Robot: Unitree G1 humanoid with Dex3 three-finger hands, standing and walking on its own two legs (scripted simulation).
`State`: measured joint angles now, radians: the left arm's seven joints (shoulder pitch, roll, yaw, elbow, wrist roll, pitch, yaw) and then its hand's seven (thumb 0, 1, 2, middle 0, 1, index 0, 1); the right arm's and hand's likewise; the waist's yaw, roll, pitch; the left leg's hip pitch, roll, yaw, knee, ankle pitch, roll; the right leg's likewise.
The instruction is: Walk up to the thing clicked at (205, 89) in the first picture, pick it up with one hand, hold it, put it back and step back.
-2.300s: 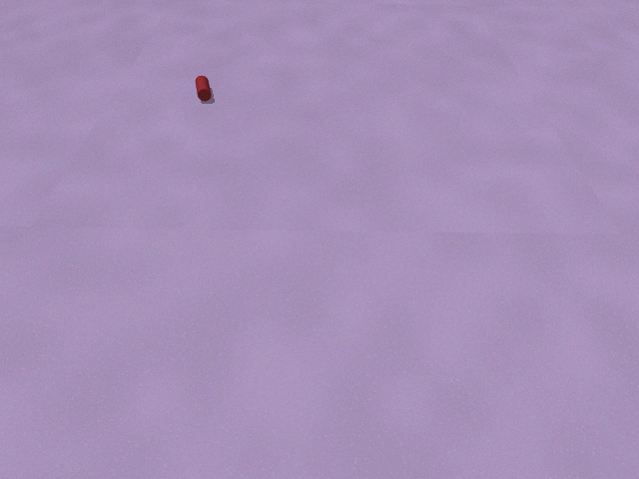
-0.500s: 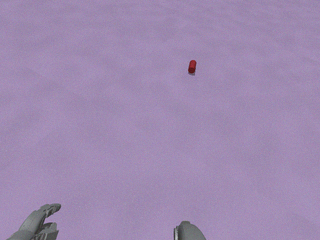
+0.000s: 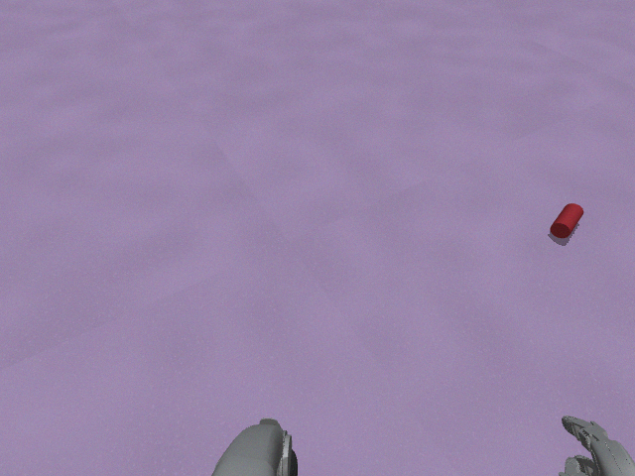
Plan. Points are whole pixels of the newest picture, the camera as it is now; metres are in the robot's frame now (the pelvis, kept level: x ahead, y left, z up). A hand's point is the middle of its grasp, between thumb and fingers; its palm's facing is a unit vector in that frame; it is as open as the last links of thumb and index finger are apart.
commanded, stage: walk up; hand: left
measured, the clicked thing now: (566, 220) +1.34 -0.88 -0.73
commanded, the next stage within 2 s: none
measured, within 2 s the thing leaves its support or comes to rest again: neither
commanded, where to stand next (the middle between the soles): +1.27 -1.31 m, yaw +50 degrees
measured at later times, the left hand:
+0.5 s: hand (311, 304) +0.41 +0.07 -0.13, palm faces +0.16 -0.92 -0.36, open 7.4 cm
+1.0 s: hand (434, 317) +0.45 -0.15 -0.18, palm faces +0.34 -0.90 -0.28, open 7.4 cm
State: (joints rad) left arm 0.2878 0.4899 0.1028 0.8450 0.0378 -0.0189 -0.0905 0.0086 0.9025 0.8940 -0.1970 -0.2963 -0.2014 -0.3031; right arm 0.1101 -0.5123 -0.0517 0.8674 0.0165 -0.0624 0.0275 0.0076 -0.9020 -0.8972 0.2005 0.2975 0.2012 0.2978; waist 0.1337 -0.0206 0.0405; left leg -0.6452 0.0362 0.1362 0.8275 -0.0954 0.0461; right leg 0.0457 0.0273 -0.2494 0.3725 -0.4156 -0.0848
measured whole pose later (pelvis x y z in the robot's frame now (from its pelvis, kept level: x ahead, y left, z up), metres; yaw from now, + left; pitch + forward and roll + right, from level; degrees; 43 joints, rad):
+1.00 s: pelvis +0.51 -0.41 -0.02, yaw +25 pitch -2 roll +3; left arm 0.31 0.41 0.06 0.73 0.06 0.09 -0.10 0.01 0.91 0.89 -0.20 -0.30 -0.20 -0.30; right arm 0.30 -0.42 -0.02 0.82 0.01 -0.07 -0.12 0.00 -0.90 -0.90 0.21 0.30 0.21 0.30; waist 0.04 -0.13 0.10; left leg -0.40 0.01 0.09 0.72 -0.29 0.05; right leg -0.56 0.01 0.01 1.36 -0.47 0.06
